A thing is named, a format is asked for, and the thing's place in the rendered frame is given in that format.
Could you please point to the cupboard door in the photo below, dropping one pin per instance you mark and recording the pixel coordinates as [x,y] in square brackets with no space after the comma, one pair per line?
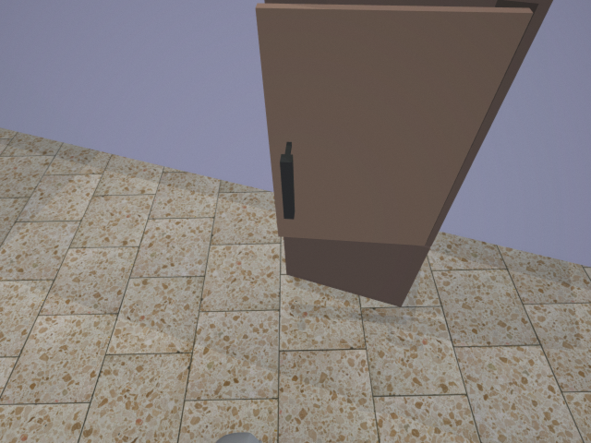
[382,105]

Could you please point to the handle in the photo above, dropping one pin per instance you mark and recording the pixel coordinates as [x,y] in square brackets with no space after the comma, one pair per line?
[287,177]

